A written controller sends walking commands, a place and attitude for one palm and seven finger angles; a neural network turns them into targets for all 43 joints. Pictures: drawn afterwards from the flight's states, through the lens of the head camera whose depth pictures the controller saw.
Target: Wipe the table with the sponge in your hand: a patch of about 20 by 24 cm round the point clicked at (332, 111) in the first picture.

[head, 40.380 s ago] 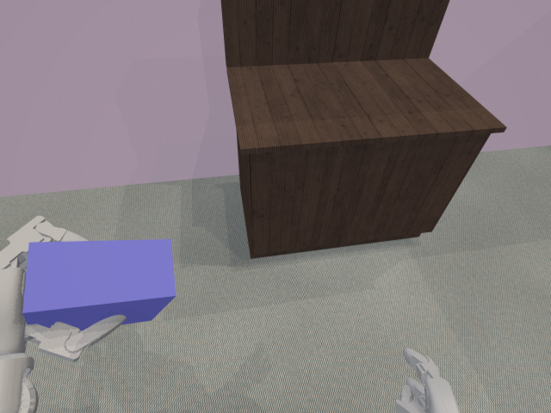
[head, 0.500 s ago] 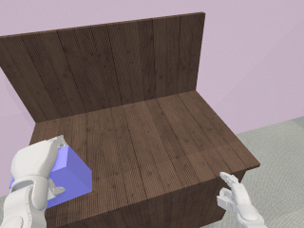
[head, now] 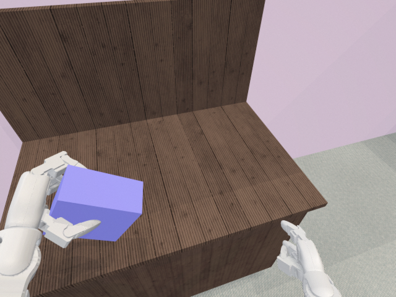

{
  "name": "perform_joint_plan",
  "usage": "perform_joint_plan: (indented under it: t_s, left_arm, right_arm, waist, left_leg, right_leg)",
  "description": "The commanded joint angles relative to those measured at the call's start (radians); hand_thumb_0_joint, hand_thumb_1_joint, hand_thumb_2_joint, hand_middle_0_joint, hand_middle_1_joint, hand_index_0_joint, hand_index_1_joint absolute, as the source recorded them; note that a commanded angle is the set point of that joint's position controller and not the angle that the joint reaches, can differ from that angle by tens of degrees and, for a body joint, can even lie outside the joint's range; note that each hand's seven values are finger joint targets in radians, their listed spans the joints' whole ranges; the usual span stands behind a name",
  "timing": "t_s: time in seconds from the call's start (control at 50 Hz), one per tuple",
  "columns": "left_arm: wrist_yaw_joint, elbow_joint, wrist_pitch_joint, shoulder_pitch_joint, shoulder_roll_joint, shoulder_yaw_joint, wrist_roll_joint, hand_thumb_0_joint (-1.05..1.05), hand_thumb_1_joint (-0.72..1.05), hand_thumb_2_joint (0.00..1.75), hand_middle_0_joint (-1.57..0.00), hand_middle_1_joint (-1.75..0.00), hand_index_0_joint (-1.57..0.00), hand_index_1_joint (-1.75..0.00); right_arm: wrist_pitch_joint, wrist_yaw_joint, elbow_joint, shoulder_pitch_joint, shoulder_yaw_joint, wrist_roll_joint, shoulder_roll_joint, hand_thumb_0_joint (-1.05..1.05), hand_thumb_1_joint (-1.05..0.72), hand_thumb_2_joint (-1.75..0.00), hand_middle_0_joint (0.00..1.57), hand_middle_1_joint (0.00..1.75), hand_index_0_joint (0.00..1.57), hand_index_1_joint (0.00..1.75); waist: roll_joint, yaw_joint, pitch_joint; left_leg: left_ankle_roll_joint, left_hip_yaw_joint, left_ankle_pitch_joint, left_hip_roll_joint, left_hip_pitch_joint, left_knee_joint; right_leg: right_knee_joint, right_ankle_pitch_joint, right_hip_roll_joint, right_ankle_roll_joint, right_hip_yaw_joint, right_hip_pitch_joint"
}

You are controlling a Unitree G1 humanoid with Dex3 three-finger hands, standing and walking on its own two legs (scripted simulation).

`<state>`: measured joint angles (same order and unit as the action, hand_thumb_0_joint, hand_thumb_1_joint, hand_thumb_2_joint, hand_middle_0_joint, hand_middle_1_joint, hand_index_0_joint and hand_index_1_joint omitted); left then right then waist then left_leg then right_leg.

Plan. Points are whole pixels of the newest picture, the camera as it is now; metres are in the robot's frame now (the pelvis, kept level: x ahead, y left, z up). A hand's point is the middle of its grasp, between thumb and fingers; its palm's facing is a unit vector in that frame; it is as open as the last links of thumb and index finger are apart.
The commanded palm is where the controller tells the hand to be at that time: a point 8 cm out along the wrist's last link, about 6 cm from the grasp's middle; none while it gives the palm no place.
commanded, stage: step back with the hand held close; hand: left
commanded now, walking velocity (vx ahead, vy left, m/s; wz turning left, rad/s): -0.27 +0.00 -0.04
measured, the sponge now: (106, 209) +0.23 +0.21 +0.09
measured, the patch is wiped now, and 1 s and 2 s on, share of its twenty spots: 1.00 1.00 1.00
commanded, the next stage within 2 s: stop stepping back and stand still in 1.34 s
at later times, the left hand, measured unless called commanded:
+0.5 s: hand (39, 213) +0.18 +0.28 +0.15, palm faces +0.35 -0.85 -0.40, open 10.2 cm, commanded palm +0.13 +0.31 +0.18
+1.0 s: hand out of the picture +0.11 +0.31 +0.18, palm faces +0.48 -0.79 -0.38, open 10.2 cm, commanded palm +0.06 +0.32 +0.18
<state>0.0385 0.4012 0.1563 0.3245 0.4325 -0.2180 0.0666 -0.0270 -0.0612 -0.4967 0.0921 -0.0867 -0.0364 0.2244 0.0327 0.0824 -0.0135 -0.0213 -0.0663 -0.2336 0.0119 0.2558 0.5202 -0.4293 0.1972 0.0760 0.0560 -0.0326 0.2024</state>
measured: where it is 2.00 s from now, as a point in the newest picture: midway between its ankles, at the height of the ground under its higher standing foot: outside the picture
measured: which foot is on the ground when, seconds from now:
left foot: down 0.00-1.00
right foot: down 0.00-0.82, up 0.84-1.00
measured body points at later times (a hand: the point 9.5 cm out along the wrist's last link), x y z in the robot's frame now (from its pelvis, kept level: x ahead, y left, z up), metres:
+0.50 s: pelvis -0.03 +0.03 -0.01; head -0.03 +0.07 +0.43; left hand +0.16 +0.32 +0.17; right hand +0.14 -0.20 -0.08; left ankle +0.03 +0.11 -0.74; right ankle +0.02 -0.09 -0.74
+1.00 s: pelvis -0.10 +0.04 -0.02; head -0.09 +0.10 +0.43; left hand +0.07 +0.35 +0.20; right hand +0.09 -0.18 -0.07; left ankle +0.03 +0.12 -0.74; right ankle -0.16 -0.11 -0.68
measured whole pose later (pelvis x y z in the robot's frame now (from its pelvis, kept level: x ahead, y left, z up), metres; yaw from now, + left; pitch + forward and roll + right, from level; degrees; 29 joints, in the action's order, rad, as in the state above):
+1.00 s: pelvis -0.10 +0.04 -0.02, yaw +1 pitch +2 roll -5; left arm 0.13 0.65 -0.12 0.42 0.43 -0.43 0.01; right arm 0.08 -0.05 -0.61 0.20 -0.01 0.02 0.17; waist -0.03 0.02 -0.03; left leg -0.06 -0.03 -0.12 -0.03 0.54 0.62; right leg -1.01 0.40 0.10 -0.03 0.02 0.39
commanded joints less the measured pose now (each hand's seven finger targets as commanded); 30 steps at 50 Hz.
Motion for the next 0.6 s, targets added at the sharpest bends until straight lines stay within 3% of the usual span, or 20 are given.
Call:
perform_joint_plan:
  t_s: [0.0, 0.02, 0.06, 0.1, 0.12, 0.16, 0.2, 0.22, 0.28, 0.3, 0.32, 0.34, 0.38, 0.4, 0.44, 0.48, 0.5, 0.54, 0.58]
  left_arm:
    - [0.081, 0.471, -0.224, -0.002, 0.221, -0.238, -0.154, 0.0, 0.1, 1.3, -1.2, -1.6, -1.2, -1.6]
    - [0.084, 0.473, -0.239, 0.077, 0.159, -0.214, -0.152, 0.0, 0.1, 1.3, -1.2, -1.6, -1.2, -1.6]
    - [0.093, 0.501, -0.255, 0.137, 0.169, -0.248, -0.149, 0.0, 0.1, 1.3, -1.2, -1.6, -1.2, -1.6]
    - [0.099, 0.483, -0.264, 0.149, 0.2, -0.289, -0.149, 0.0, 0.1, 1.3, -1.2, -1.6, -1.2, -1.6]
    - [0.099, 0.437, -0.268, 0.177, 0.162, -0.272, -0.148, 0.0, 0.1, 1.3, -1.2, -1.6, -1.2, -1.6]
    - [0.101, 0.374, -0.267, 0.162, 0.145, -0.266, -0.148, 0.0, 0.1, 1.3, -1.2, -1.6, -1.2, -1.6]
    - [0.101, 0.345, -0.27, 0.123, 0.14, -0.253, -0.151, 0.0, 0.1, 1.3, -1.2, -1.6, -1.2, -1.6]
    - [0.098, 0.307, -0.273, 0.125, 0.116, -0.23, -0.148, 0.0, 0.1, 1.3, -1.2, -1.6, -1.2, -1.6]
    - [0.102, 0.327, -0.284, 0.08, 0.116, -0.209, -0.131, 0.0, 0.1, 1.3, -1.2, -1.6, -1.2, -1.6]
    - [0.102, 0.373, -0.295, 0.05, 0.124, -0.205, -0.128, 0.0, 0.1, 1.3, -1.2, -1.6, -1.2, -1.6]
    - [0.104, 0.373, -0.304, 0.068, 0.117, -0.207, -0.115, 0.0, 0.1, 1.3, -1.2, -1.6, -1.2, -1.6]
    - [0.104, 0.394, -0.31, 0.066, 0.117, -0.212, -0.103, 0.0, 0.1, 1.3, -1.2, -1.6, -1.2, -1.6]
    - [0.103, 0.435, -0.323, 0.05, 0.131, -0.235, -0.08, 0.0, 0.1, 1.3, -1.2, -1.6, -1.2, -1.6]
    - [0.102, 0.467, -0.329, 0.038, 0.168, -0.264, -0.078, 0.0, 0.1, 1.3, -1.2, -1.6, -1.2, -1.6]
    - [0.097, 0.453, -0.339, 0.05, 0.143, -0.263, -0.064, 0.0, 0.1, 1.3, -1.2, -1.6, -1.2, -1.6]
    - [0.092, 0.428, -0.348, 0.072, 0.14, -0.283, -0.06, 0.0, 0.1, 1.3, -1.2, -1.6, -1.2, -1.6]
    - [0.09, 0.43, -0.349, 0.07, 0.152, -0.29, -0.065, 0.0, 0.1, 1.3, -1.2, -1.6, -1.2, -1.6]
    - [0.085, 0.388, -0.354, 0.07, 0.121, -0.274, -0.067, 0.0, 0.1, 1.3, -1.2, -1.6, -1.2, -1.6]
    - [0.086, 0.345, -0.349, 0.056, 0.107, -0.249, -0.079, 0.0, 0.1, 1.3, -1.2, -1.6, -1.2, -1.6]
  right_arm:
    - [0.047, -0.031, 0.137, -0.04, 0.078, 0.022, 0.142, 0.0, -0.9, -0.9, 0.2, 0.3, 0.2, 0.3]
    - [0.049, -0.029, 0.136, -0.029, 0.078, 0.026, 0.137, 0.0, -0.9, -0.9, 0.2, 0.3, 0.2, 0.3]
    - [0.05, -0.027, 0.133, -0.016, 0.093, 0.027, 0.145, 0.0, -0.9, -0.9, 0.2, 0.3, 0.2, 0.3]
    - [0.052, -0.031, 0.113, -0.015, 0.105, 0.028, 0.148, 0.0, -0.9, -0.9, 0.2, 0.3, 0.2, 0.3]
    - [0.051, -0.032, 0.109, -0.008, 0.104, 0.027, 0.137, 0.0, -0.9, -0.9, 0.2, 0.3, 0.2, 0.3]
    - [0.054, -0.04, 0.105, -0.001, 0.116, 0.023, 0.144, 0.0, -0.9, -0.9, 0.2, 0.3, 0.2, 0.3]
    - [0.064, -0.047, 0.095, -0.002, 0.123, 0.018, 0.149, 0.0, -0.9, -0.9, 0.2, 0.3, 0.2, 0.3]
    - [0.067, -0.048, 0.09, 0.004, 0.122, 0.018, 0.151, 0.0, -0.9, -0.9, 0.2, 0.3, 0.2, 0.3]
    - [0.085, -0.047, 0.095, -0.011, 0.12, 0.017, 0.159, 0.0, -0.9, -0.9, 0.2, 0.3, 0.2, 0.3]
    - [0.093, -0.049, 0.092, -0.023, 0.119, 0.02, 0.165, 0.0, -0.9, -0.9, 0.2, 0.3, 0.2, 0.3]
    - [0.1, -0.047, 0.093, -0.022, 0.118, 0.026, 0.166, 0.0, -0.9, -0.9, 0.2, 0.3, 0.2, 0.3]
    - [0.107, -0.045, 0.097, -0.024, 0.12, 0.028, 0.169, 0.0, -0.9, -0.9, 0.2, 0.3, 0.2, 0.3]
    - [0.119, -0.041, 0.096, -0.021, 0.123, 0.038, 0.171, 0.0, -0.9, -0.9, 0.2, 0.3, 0.2, 0.3]
    - [0.125, -0.04, 0.094, -0.023, 0.125, 0.043, 0.172, 0.0, -0.9, -0.9, 0.2, 0.3, 0.2, 0.3]
    - [0.134, -0.035, 0.091, -0.006, 0.129, 0.049, 0.167, 0.0, -0.9, -0.9, 0.2, 0.3, 0.2, 0.3]
    - [0.139, -0.031, 0.087, 0.007, 0.133, 0.05, 0.163, 0.0, -0.9, -0.9, 0.2, 0.3, 0.2, 0.3]
    - [0.138, -0.029, 0.083, 0.013, 0.134, 0.05, 0.164, 0.0, -0.9, -0.9, 0.2, 0.3, 0.2, 0.3]
    - [0.139, -0.028, 0.083, 0.024, 0.135, 0.047, 0.155, 0.0, -0.9, -0.9, 0.2, 0.3, 0.2, 0.3]
    - [0.132, -0.026, 0.082, 0.027, 0.134, 0.042, 0.145, 0.0, -0.9, -0.9, 0.2, 0.3, 0.2, 0.3]
  waist:
    - [0.136, -0.05, -0.218]
    - [0.18, -0.046, -0.256]
    - [0.179, -0.045, -0.253]
    - [0.13, -0.056, -0.22]
    - [0.063, -0.054, -0.234]
    - [-0.016, -0.062, -0.213]
    - [-0.045, -0.078, -0.179]
    - [-0.049, -0.077, -0.163]
    - [-0.007, -0.072, -0.119]
    - [0.054, -0.079, -0.109]
    - [0.1, -0.069, -0.114]
    - [0.12, -0.065, -0.116]
    - [0.139, -0.06, -0.114]
    - [0.158, -0.064, -0.11]
    - [0.133, -0.061, -0.105]
    - [0.123, -0.061, -0.111]
    - [0.12, -0.072, -0.114]
    - [0.068, -0.073, -0.108]
    - [-0.024, -0.081, -0.086]
  left_leg:
    - [-0.038, -0.084, 0.127, -0.06, -0.091, 0.023]
    - [-0.044, -0.102, 0.177, -0.074, -0.058, 0.017]
    - [-0.041, -0.123, 0.263, -0.092, -0.003, 0.034]
    - [-0.03, -0.144, 0.303, -0.11, 0.012, 0.03]
    - [-0.034, -0.15, 0.288, -0.114, 0.025, 0.023]
    - [-0.031, -0.151, 0.212, -0.112, 0.048, 0.031]
    - [-0.024, -0.152, 0.137, -0.108, 0.048, 0.023]
    - [-0.028, -0.16, 0.095, -0.109, 0.065, 0.011]
    - [-0.041, -0.182, -0.103, -0.111, 0.14, -0.041]
    - [-0.047, -0.205, -0.132, -0.118, 0.158, -0.098]
    - [-0.066, -0.232, -0.193, -0.136, 0.22, -0.143]
    - [-0.083, -0.263, -0.246, -0.153, 0.291, -0.179]
    - [-0.109, -0.289, -0.336, -0.171, 0.397, -0.216]
    - [-0.112, -0.295, -0.359, -0.172, 0.421, -0.237]
    - [-0.121, -0.293, -0.375, -0.179, 0.462, -0.223]
    - [-0.124, -0.274, -0.385, -0.173, 0.475, -0.18]
    - [-0.109, -0.258, -0.396, -0.158, 0.466, -0.171]
    - [-0.096, -0.222, -0.418, -0.139, 0.459, -0.1]
    - [-0.06, -0.153, -0.392, -0.088, 0.383, 0.043]
  right_leg:
    - [0.019, -0.219, -0.214, 0.011, 0.174, 0.062]
    - [-0.019, -0.222, -0.193, 0.002, 0.136, 0.026]
    - [-0.046, -0.248, -0.179, -0.005, 0.125, 0.021]
    - [-0.06, -0.235, -0.176, -0.005, 0.118, 0.054]
    - [-0.067, -0.193, -0.153, -0.015, 0.091, 0.045]
    - [-0.045, -0.171, -0.147, -0.015, 0.104, 0.071]
    - [-0.034, -0.156, -0.165, -0.006, 0.117, 0.111]
    - [-0.033, -0.113, -0.151, -0.011, 0.104, 0.119]
    - [-0.027, -0.012, -0.133, -0.013, 0.114, 0.133]
    - [-0.059, 0.002, -0.118, -0.018, 0.101, 0.111]
    - [-0.101, 0.01, -0.084, -0.033, 0.086, 0.053]
    - [-0.14, -0.005, -0.059, -0.042, 0.081, -0.012]
    - [-0.194, -0.027, -0.035, -0.054, 0.084, -0.105]
    - [-0.21, -0.032, -0.031, -0.056, 0.086, -0.133]
    - [-0.222, -0.032, -0.022, -0.061, 0.084, -0.158]
    - [-0.194, -0.078, -0.026, -0.058, 0.093, -0.176]
    - [-0.193, -0.09, -0.038, -0.051, 0.099, -0.169]
    - [-0.154, -0.092, -0.063, -0.04, 0.118, -0.119]
    - [-0.055, -0.026, -0.152, 0.0, 0.215, 0.04]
